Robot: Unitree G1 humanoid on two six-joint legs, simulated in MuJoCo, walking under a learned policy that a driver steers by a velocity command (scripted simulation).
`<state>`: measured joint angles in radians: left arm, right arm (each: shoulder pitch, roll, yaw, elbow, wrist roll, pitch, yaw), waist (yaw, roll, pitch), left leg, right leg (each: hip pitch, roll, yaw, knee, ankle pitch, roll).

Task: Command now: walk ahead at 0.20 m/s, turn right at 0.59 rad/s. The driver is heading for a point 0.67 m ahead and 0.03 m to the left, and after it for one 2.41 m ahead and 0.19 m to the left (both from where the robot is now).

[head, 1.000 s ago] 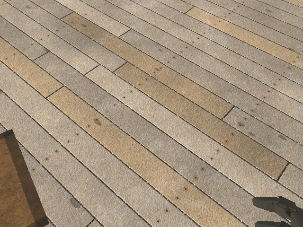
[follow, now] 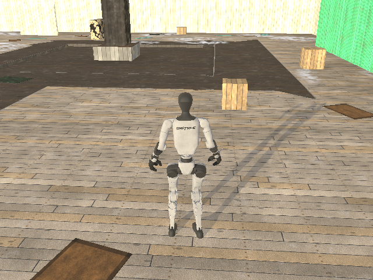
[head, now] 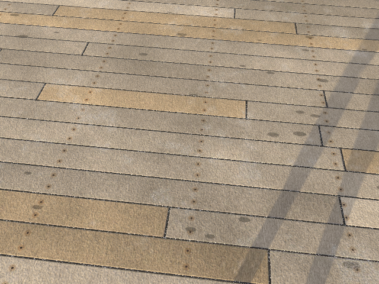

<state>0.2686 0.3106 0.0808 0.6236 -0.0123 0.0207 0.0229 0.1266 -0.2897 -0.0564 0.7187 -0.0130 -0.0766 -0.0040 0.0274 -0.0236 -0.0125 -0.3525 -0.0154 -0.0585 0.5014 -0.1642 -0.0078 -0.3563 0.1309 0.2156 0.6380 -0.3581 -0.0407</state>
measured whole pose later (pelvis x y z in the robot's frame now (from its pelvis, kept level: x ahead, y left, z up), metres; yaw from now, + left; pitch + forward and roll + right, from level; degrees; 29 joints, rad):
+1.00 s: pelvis +0.28 +0.02 +0.01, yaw -3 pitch +2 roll -2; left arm 0.21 0.30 0.06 0.67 0.01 -0.09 0.00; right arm 0.34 -0.27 -0.03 0.79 0.01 -0.07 0.03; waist -0.04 -0.03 0.01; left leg -0.22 -0.06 -0.04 0.41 -0.22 0.09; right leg -0.53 -0.03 0.03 1.02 -0.26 0.00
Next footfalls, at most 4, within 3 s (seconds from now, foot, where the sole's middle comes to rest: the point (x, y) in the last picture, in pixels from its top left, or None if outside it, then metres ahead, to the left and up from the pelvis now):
0.40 right None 0.13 -0.14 -0.77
0.82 left None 0.32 0.08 -0.77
1.32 right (229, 246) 0.64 -0.11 -0.77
1.74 left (156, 237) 0.67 0.16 -0.77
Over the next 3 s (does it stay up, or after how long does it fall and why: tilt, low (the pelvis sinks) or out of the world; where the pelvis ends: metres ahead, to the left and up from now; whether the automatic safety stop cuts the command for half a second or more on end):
stays up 0.69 0.04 0.01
